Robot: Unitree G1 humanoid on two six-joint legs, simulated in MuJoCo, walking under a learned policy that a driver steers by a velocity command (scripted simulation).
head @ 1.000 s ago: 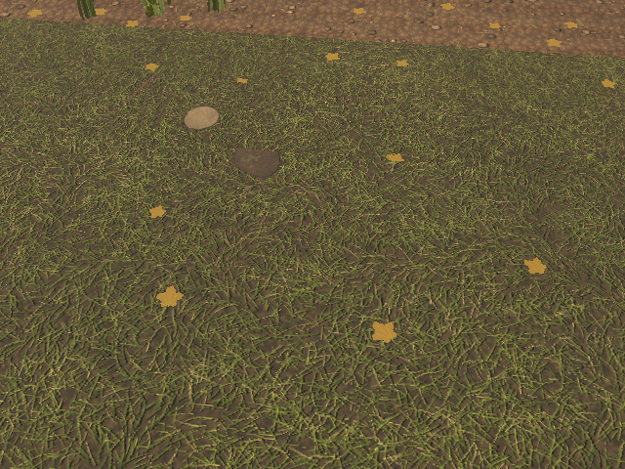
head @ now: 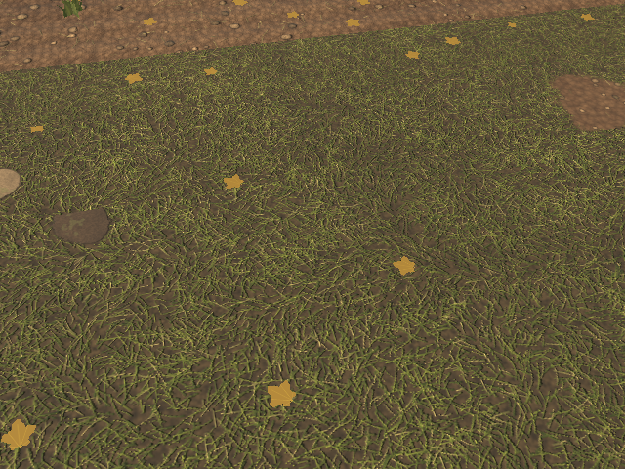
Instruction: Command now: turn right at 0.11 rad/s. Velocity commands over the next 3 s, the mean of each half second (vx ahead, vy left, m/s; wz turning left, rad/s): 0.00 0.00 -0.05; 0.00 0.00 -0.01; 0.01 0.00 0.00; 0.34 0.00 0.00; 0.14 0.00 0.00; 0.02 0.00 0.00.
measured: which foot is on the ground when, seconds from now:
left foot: down 0.00-1.00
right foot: down 0.00-1.00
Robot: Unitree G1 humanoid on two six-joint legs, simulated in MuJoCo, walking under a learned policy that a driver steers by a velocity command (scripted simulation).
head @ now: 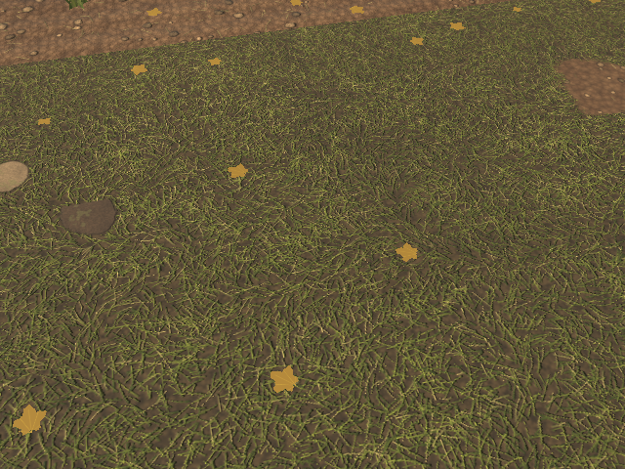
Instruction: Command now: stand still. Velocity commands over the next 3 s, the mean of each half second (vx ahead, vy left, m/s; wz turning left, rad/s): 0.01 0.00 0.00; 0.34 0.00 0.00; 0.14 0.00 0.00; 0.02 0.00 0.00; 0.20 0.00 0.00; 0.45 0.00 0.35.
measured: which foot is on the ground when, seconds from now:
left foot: down 0.00-0.66, up 0.68-1.00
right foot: down 0.00-1.00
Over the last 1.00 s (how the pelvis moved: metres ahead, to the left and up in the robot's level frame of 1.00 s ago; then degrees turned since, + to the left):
-0.02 -0.02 0.02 1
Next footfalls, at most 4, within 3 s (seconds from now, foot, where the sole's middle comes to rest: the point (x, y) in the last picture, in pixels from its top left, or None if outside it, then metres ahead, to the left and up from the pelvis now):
1.12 left None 0.41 0.13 -0.96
1.42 right None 0.48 -0.11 -0.96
2.78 left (274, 355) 0.82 0.13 -0.96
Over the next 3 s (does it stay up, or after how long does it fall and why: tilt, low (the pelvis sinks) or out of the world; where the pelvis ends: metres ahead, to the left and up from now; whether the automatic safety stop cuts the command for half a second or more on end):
stays up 0.78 0.07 -0.20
